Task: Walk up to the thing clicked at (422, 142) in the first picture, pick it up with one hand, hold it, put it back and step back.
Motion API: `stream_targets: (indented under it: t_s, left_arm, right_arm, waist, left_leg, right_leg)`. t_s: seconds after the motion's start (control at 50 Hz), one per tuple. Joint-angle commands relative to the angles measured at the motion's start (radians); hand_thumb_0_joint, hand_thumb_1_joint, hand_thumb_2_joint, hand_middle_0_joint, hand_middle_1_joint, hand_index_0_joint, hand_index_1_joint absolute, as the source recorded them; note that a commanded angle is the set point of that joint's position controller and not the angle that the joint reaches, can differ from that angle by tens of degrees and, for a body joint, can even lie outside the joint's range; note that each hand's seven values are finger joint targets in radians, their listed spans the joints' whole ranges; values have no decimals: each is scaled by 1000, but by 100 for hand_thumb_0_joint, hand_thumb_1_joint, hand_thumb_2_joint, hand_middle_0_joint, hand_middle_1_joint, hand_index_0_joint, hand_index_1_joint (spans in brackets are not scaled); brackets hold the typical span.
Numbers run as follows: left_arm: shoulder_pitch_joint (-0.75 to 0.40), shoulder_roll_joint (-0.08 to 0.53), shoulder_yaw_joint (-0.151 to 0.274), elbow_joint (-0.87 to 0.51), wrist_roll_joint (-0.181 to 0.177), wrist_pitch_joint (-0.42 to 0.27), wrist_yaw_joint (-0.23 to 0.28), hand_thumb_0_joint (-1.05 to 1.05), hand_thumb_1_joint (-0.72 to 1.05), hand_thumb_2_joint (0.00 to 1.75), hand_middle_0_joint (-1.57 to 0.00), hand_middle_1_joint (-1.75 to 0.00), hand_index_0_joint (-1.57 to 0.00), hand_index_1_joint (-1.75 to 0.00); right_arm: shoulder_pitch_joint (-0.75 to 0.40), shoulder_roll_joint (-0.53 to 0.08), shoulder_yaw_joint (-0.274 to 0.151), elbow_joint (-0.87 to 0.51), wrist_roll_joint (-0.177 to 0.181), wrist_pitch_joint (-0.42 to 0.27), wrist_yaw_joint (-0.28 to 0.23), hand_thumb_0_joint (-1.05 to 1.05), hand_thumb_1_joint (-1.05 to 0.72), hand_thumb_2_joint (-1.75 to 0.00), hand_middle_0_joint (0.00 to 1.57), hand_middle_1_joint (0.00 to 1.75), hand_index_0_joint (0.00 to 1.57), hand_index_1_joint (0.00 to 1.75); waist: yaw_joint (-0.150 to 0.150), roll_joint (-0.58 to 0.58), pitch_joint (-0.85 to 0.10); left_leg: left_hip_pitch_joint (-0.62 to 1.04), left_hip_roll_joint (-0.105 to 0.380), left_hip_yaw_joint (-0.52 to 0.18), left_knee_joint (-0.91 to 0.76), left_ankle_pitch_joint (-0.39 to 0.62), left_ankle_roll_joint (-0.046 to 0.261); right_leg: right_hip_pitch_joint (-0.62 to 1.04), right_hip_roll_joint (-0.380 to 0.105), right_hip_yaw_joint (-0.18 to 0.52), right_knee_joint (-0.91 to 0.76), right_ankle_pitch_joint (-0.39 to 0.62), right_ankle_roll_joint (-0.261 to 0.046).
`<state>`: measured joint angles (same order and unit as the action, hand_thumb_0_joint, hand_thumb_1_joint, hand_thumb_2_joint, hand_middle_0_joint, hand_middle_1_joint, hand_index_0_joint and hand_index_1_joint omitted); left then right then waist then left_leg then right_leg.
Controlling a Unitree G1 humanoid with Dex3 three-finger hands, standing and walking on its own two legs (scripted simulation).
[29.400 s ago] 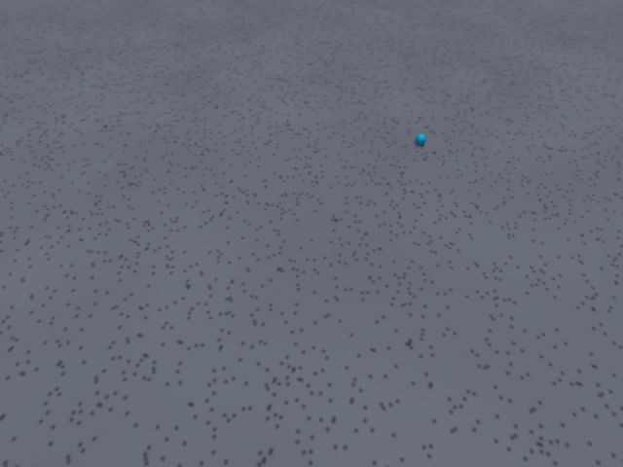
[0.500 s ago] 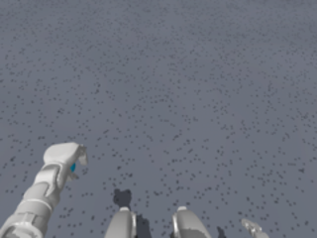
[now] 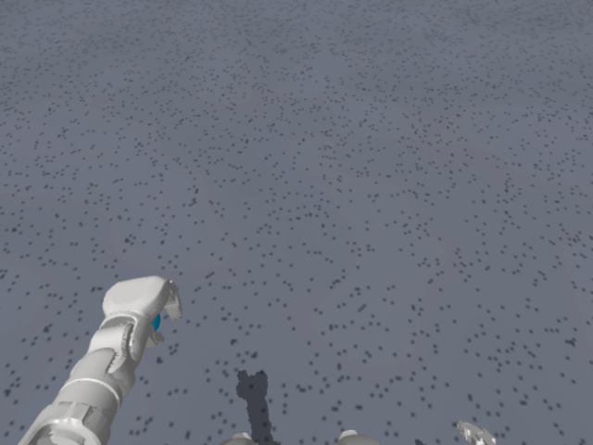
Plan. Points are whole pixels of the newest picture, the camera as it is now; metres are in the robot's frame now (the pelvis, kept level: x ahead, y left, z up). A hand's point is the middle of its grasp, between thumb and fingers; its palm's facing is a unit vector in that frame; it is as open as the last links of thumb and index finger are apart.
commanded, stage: hold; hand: left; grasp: from above
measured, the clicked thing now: (141, 320) +0.33 +0.24 -0.10
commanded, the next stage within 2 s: crouch in 1.92 s
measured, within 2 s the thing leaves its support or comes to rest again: neither
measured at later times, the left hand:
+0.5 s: hand (141, 305) +0.33 +0.22 -0.03, palm faces -0.45 -0.06 -0.89, open 6.1 cm
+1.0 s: hand (134, 317) +0.30 +0.22 -0.01, palm faces -0.45 -0.06 -0.89, open 6.2 cm
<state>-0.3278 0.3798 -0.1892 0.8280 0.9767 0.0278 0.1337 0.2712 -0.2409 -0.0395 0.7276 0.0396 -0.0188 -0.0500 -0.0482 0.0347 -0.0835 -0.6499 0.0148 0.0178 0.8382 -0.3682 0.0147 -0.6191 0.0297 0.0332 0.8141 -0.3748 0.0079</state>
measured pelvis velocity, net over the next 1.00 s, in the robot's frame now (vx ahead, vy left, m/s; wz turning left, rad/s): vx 0.00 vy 0.00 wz -0.01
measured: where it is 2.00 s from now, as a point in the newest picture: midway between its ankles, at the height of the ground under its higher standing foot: outside the picture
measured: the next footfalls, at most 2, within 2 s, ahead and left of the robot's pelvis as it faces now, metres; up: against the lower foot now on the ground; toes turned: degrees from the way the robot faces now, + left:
none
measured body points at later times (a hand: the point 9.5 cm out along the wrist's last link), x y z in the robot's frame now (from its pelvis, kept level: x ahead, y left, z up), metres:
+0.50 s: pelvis +0.02 +0.00 +0.02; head +0.04 +0.00 +0.47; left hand +0.35 +0.22 +0.02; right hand +0.12 -0.26 -0.09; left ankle +0.03 +0.11 -0.70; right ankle +0.02 -0.13 -0.70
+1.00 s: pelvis +0.00 +0.00 +0.03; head +0.02 -0.01 +0.48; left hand +0.32 +0.22 +0.04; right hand +0.13 -0.25 -0.08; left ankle +0.03 +0.11 -0.70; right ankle +0.02 -0.13 -0.70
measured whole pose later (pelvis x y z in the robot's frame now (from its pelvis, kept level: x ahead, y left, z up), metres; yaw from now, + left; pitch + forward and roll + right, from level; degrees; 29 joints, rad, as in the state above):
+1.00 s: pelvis +0.00 +0.00 +0.03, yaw +0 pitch +2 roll +0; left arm -0.28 0.39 -0.23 0.69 0.98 0.01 0.00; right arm 0.22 -0.25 -0.03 0.68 0.06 0.04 -0.05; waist 0.00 0.05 -0.02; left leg -0.33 0.00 0.04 0.55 -0.25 0.02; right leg -0.32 0.01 0.06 0.54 -0.26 0.01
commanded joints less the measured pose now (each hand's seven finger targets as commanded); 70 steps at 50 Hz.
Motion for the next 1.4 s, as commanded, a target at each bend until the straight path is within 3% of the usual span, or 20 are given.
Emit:
stream_targets:
  t_s: [0.0,0.26,0.42,0.54,0.58,0.6,0.62,0.78,0.82,0.86,0.92,0.98,1.06,1.08,1.12,1.16,1.26,1.28,1.34,1.38]
  left_arm:
    - [-323,225,83,-192,16,3,58,0,66,56,-96,-70,-101,-65]
    - [-298,199,42,-187,11,7,-22,0,66,52,-94,-70,-101,-63]
    - [-304,219,58,-233,17,-1,-47,0,63,54,-92,-68,-98,-62]
    - [-305,215,51,-262,17,0,-55,0,65,57,-94,-70,-99,-64]
    - [-328,228,62,-271,15,1,-57,0,65,59,-92,-74,-98,-68]
    - [-292,194,39,-238,12,5,-61,0,64,62,-93,-73,-99,-68]
    - [-307,199,40,-273,8,3,-61,0,66,62,-95,-71,-100,-66]
    - [-279,205,36,-286,0,-5,-96,0,65,60,-91,-77,-97,-70]
    - [-298,234,59,-307,0,-10,-96,0,65,61,-91,-77,-98,-70]
    - [-295,210,42,-306,1,-13,-94,0,65,62,-92,-76,-98,-70]
    - [-299,230,61,-334,6,-15,-90,0,61,62,-88,-77,-94,-71]
    - [-295,219,55,-333,9,-11,-81,0,62,65,-89,-79,-95,-73]
    - [-290,216,54,-336,2,-2,-81,0,59,64,-88,-78,-94,-72]
    - [-292,197,31,-341,1,0,-86,0,60,64,-89,-77,-95,-72]
    - [-270,222,51,-333,-7,0,-95,0,59,65,-89,-76,-94,-71]
    - [-281,199,28,-346,-7,-1,-109,0,58,64,-88,-77,-93,-71]
    - [-239,214,48,-346,-11,4,-123,0,59,63,-88,-77,-94,-71]
    - [-260,198,30,-380,-13,1,-127,0,59,61,-87,-76,-93,-70]
    - [-241,227,60,-346,-6,2,-127,0,57,59,-86,-74,-92,-67]
    - [-260,214,44,-381,3,-4,-130,0,57,58,-85,-74,-91,-68]
  right_arm:
    - [4,-150,-48,-99,6,-26,-8,0,-90,-90,20,30,20,30]
    - [-11,-155,-53,-108,12,-6,0,0,-90,-90,20,30,20,30]
    - [-39,-158,-49,-148,17,10,1,0,-90,-90,20,30,20,30]
    - [-49,-161,-49,-155,19,13,2,0,-90,-90,20,30,20,30]
    - [-55,-160,-47,-159,19,16,0,0,-90,-90,20,30,20,30]
    - [-60,-156,-42,-161,19,16,2,0,-90,-90,20,30,20,30]
    - [-66,-157,-43,-164,20,15,2,0,-90,-90,20,30,20,30]
    - [-93,-154,-33,-176,25,16,-4,0,-90,-90,20,30,20,30]
    - [-108,-154,-31,-182,24,16,-6,0,-90,-90,20,30,20,30]
    - [-116,-153,-28,-186,26,16,-5,0,-90,-90,20,30,20,30]
    - [-119,-152,-30,-181,25,15,-6,0,-90,-90,20,30,20,30]
    - [-123,-149,-28,-176,24,15,-8,0,-90,-90,20,30,20,30]
    - [-131,-149,-28,-171,26,18,-9,0,-90,-90,20,30,20,30]
    - [-132,-147,-27,-174,27,19,-9,0,-90,-90,20,30,20,30]
    - [-143,-149,-27,-174,30,21,-10,0,-90,-90,20,30,20,30]
    - [-147,-145,-23,-178,31,22,-11,0,-90,-90,20,30,20,30]
    - [-169,-141,-18,-191,35,29,-15,0,-90,-90,20,30,20,30]
    - [-169,-138,-16,-196,34,28,-14,0,-90,-90,20,30,20,30]
    - [-176,-139,-15,-198,36,33,-16,0,-90,-90,20,30,20,30]
    - [-171,-137,-16,-201,36,34,-16,0,-90,-90,20,30,20,30]
  waist:
    - [1,11,-303]
    - [7,-4,-269]
    - [24,-1,-225]
    - [28,11,-234]
    - [30,18,-219]
    - [27,-13,-184]
    - [32,-3,-195]
    - [36,-15,-165]
    - [46,1,-157]
    - [42,-3,-144]
    - [50,11,-182]
    - [38,7,-174]
    - [45,-21,-184]
    - [39,-33,-176]
    - [49,-31,-158]
    - [42,-23,-163]
    - [58,-28,-136]
    - [50,-32,-141]
    - [60,-29,-117]
    - [49,-31,-140]
  left_leg:
    - [259,-24,-12,-148,236,-7]
    - [347,-26,1,-203,387,2]
    - [374,-22,0,-265,342,-2]
    - [416,-17,-1,-291,370,-5]
    - [417,-14,-8,-308,337,-7]
    - [409,-13,-9,-318,313,-6]
    - [414,-16,-6,-324,298,-4]
    - [428,-16,-5,-360,259,-2]
    - [428,-10,-19,-377,222,-6]
    - [434,-13,-15,-386,205,-5]
    - [463,-15,-10,-381,247,-6]
    - [472,-17,-5,-380,259,-5]
    - [485,-21,3,-382,292,0]
    - [481,-23,5,-381,293,3]
    - [474,-26,9,-388,278,4]
    - [488,-24,10,-397,281,4]
    - [485,-32,16,-404,278,7]
    - [491,-29,15,-406,266,8]
    - [476,-29,15,-415,256,6]
    - [491,-31,18,-410,264,9]
  right_leg:
    - [144,22,-7,-155,226,-23]
    - [249,24,-5,-219,366,-17]
    - [278,26,-7,-258,313,-26]
    - [302,27,-11,-271,327,-29]
    - [301,29,-9,-287,297,-29]
    - [302,27,-11,-297,278,-28]
    - [307,24,-8,-304,270,-26]
    - [318,21,-5,-337,231,-27]
    - [322,19,-3,-345,201,-27]
    - [321,17,-4,-355,186,-27]
    - [339,16,-3,-355,214,-28]
    - [337,14,-1,-361,231,-24]
    - [360,13,-4,-372,258,-19]
    - [358,11,-2,-376,266,-18]
    - [366,8,-2,-387,252,-16]
    - [365,9,-1,-387,254,-19]
    - [375,3,2,-408,251,-15]
    - [374,5,2,-410,240,-14]
    - [371,6,0,-411,225,-18]
    - [371,3,6,-410,240,-15]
